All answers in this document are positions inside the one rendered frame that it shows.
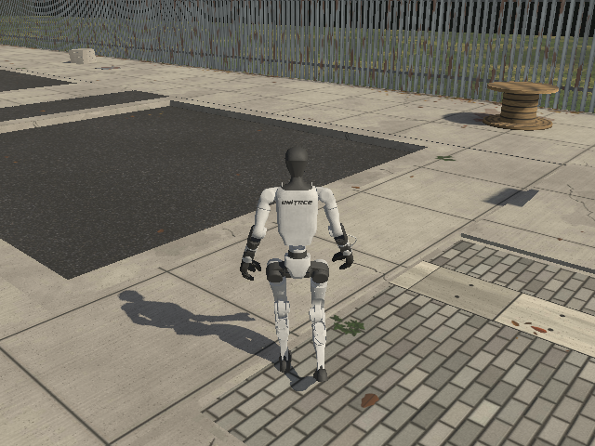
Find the left robot forearm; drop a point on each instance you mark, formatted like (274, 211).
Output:
(251, 247)

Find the robot left upper arm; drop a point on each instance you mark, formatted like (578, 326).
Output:
(262, 213)

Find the humanoid robot head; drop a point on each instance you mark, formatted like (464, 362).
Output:
(296, 159)

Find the right robot hand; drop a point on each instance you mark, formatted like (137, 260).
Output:
(340, 256)

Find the robot right upper arm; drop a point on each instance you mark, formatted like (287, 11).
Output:
(326, 196)

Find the left robot hand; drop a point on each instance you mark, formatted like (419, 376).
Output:
(249, 266)

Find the right robot forearm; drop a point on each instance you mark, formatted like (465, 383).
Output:
(343, 242)

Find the left robot foot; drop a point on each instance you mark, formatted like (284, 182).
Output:
(285, 365)

